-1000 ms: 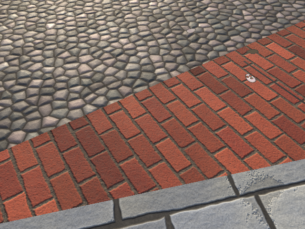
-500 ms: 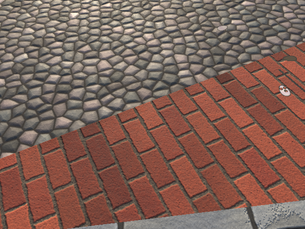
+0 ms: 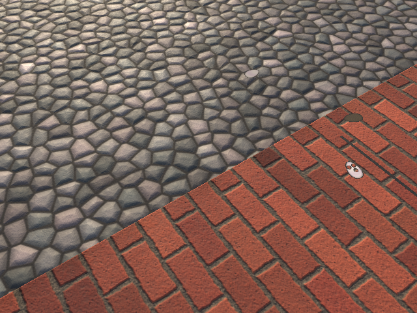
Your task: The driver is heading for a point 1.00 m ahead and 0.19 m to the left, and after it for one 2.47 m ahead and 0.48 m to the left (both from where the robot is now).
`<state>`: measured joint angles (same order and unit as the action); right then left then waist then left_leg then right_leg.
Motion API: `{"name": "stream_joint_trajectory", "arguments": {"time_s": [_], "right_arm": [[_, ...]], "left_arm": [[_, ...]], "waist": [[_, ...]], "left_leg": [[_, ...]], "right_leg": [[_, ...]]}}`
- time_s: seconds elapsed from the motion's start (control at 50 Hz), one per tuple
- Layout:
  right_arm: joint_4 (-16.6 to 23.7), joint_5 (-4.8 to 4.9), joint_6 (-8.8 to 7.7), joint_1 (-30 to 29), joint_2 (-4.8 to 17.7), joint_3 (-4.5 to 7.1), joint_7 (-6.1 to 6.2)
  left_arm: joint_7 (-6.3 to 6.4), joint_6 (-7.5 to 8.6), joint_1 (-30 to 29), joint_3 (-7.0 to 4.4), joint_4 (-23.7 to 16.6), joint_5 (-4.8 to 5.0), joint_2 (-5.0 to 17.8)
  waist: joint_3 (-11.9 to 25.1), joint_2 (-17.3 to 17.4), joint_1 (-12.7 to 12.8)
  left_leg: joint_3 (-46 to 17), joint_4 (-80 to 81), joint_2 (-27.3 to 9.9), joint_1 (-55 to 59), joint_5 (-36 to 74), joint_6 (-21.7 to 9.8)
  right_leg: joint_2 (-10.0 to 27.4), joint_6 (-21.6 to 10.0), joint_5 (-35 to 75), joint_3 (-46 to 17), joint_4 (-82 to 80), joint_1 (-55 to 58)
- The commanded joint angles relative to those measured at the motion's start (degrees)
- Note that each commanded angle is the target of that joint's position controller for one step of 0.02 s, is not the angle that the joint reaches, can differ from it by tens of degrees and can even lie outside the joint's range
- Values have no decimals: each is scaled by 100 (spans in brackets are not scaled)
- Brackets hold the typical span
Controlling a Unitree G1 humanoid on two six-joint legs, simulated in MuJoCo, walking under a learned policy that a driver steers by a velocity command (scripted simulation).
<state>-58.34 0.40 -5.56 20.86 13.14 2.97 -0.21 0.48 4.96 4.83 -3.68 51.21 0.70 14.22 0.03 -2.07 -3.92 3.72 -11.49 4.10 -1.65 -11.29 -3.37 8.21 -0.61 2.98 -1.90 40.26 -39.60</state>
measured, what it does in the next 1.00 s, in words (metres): walks ahead, turning left: right foot, then left foot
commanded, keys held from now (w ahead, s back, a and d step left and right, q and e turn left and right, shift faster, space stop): w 0.14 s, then w+q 0.08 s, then q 0.62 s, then no key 0.06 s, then w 0.10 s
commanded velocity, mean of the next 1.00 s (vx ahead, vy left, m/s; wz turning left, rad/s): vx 0.23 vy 0.00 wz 0.35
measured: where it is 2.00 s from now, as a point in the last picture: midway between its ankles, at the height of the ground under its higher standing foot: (159, 219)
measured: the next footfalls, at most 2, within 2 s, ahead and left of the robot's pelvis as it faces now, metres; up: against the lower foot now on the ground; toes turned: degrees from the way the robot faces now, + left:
right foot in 0.16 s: +0.29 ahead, -0.15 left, +0.00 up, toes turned -3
left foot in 0.72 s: +0.42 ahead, +0.13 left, +0.00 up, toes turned +19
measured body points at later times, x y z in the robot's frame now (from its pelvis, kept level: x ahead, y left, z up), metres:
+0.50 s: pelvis +0.26 -0.07 +0.00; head +0.29 -0.07 +0.45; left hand +0.28 +0.19 -0.13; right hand +0.39 -0.30 -0.14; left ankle +0.34 +0.11 -0.67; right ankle +0.25 -0.15 -0.75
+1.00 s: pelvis +0.37 +0.02 +0.00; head +0.40 +0.04 +0.45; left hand +0.41 +0.33 -0.10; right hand +0.58 -0.22 -0.11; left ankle +0.38 +0.11 -0.75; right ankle +0.41 -0.14 -0.68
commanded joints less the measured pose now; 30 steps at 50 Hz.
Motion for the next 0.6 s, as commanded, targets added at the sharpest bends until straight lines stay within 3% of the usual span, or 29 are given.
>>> {"name": "stream_joint_trajectory", "arguments": {"time_s": [0.02, 0.06, 0.1, 0.12, 0.14, 0.16, 0.18, 0.2, 0.22, 0.24, 0.26, 0.28, 0.32, 0.38, 0.4, 0.42, 0.46, 0.48, 0.54, 0.6], "right_arm": [[184, 65, -27, 170, 933, 178, 51], [95, 84, 34, 325, 951, 202, 66], [74, 89, 98, 298, 1019, 242, 90], [97, 87, 129, 200, 1067, 260, 97], [137, 89, 160, 43, 1074, 260, 96], [183, 63, 177, 39, 881, 187, 86], [340, -71, 161, 165, 604, 63, 73], [298, 64, 31, 855, -110, -115, 24], [261, 231, -63, 393, 667, 64, 29], [410, 298, -102, -102, 895, 138, 46], [398, 248, -74, -259, 816, 150, 110], [352, 165, -3, -275, 733, 204, 159], [282, 154, 178, 48, 452, 221, 156], [561, 103, 339, -237, 354, 248, 153], [342, -652, 110, 366, -368, -102, -191], [348, -609, 31, 236, -254, -42, -296], [648, -424, -19, -437, 291, 52, -380], [763, -394, 10, -660, 340, 33, -404], [950, -351, 164, -957, 253, -88, -404], [1003, -310, 201, -1046, 317, -100, -377]], "left_arm": [[-91, 67, -618, 18, -408, 43, 204], [-163, 93, -848, 26, -546, 65, 254], [-225, 128, -783, -7, -607, 70, 382], [-237, 145, -538, -54, -568, 75, 492], [-227, 156, 25, -149, -415, 63, 653], [-183, 162, 1037, -310, -112, 37, 967], [-113, 144, 2086, -433, 45, -44, 1486], [-176, 135, 2224, -439, 150, -81, 1642], [-181, 160, 2009, -279, 75, -47, 1021], [-157, 181, 1436, -192, -52, -61, 773], [-169, 200, 938, -128, -143, -107, 637], [-187, 214, 660, -96, -149, -135, 476], [-161, 218, 571, -74, -64, -228, 344], [4, 191, 494, -138, -37, -230, 618], [-68, 359, 843, -81, -166, -781, 230], [-93, 390, 878, -143, -122, -771, 302], [-86, 387, 646, -176, -246, -575, 496], [-60, 377, 707, -196, -238, -511, 582], [-20, 360, 1063, -369, -170, -505, 901], [-15, 313, 1023, -474, -250, -509, 963]], "waist": [[-490, 474, -23], [-541, 494, -46], [-465, 565, 94], [-315, 652, 265], [24, 683, 603], [660, 555, 1015], [1627, -325, 1253], [2247, -1734, 860], [1766, -900, 1025], [955, -619, 929], [629, -118, 690], [353, -50, 514], [312, -298, 239], [125, -258, 111], [372, -49, 142], [140, 27, 178], [135, -3, 211], [192, -33, 235], [103, -65, 351], [86, -122, 362]], "left_leg": [[-687, 475, -1538, -394, 944, -852], [-754, 238, -1759, 111, 1044, -811], [-823, -63, -1939, 472, 1449, -714], [-790, -347, -1946, 542, 2090, -645], [-609, -1019, -1784, 491, 3085, -532], [-429, -2238, -1443, -52, 3319, -365], [-148, -4262, -985, -1355, 1354, -132], [-607, -5881, -10, -3381, -2172, 93], [-1264, -6476, -337, -3945, -2117, -7], [-1160, -6466, -564, -4103, -1589, -60], [-1053, -6225, -820, -3711, -1157, 13], [-1029, -5894, -940, -3398, -971, 75], [-952, -5649, -1003, -2817, -750, 139], [-784, -5114, -949, -3110, -232, 267], [-964, -5248, -1090, -2915, 200, 343], [-978, -5109, -1103, -3199, 351, 412], [-654, -4447, -1146, -3312, 682, 538], [-563, -4120, -1158, -3252, 744, 564], [-446, -3267, -1117, -3455, 611, 537], [-364, -2728, -1036, -3398, 486, 425]], "right_leg": [[-224, 13, 301, 226, -623, 302], [-259, -91, -22, 173, -881, 148], [-339, -242, -472, 191, -1066, 326], [-458, -330, -676, 287, -1128, 733], [-661, -456, -712, 470, -1247, 1551], [-645, -651, -616, 402, -1195, 3056], [679, -1039, -678, -1144, -1143, 4852], [1702, -1820, -1800, -3782, -2060, 6323], [1495, -1516, -2251, -3572, -2279, 5922], [1365, -1242, -1233, -2525, -2303, 5056], [1158, -1112, 84, -1710, -2364, 4219], [927, -1004, 1047, -1006, -2431, 3629], [709, -928, 2071, -244, -2512, 3080], [703, -1059, 2620, 372, -2683, 2889], [985, -1639, 2490, 389, -2947, 2952], [985, -1729, 2417, 544, -3010, 3058], [752, -1630, 2524, 1024, -3012, 3206], [737, -1585, 2749, 1158, -2980, 3314], [933, -1613, 3417, 1303, -2834, 4106], [1079, -1573, 3423, 1391, -2711, 4651]]}}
